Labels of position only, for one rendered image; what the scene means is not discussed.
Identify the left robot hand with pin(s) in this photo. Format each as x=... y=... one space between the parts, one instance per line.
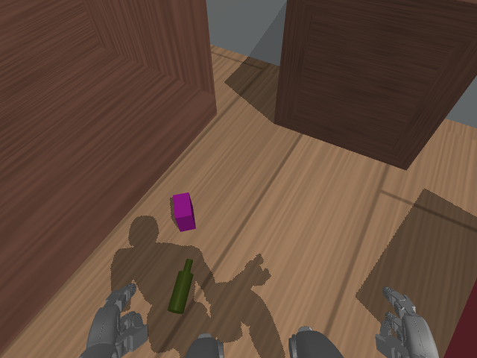
x=126 y=333

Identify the left robot arm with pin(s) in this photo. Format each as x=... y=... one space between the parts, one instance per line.
x=102 y=350

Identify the right robot hand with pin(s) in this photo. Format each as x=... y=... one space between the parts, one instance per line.
x=414 y=338

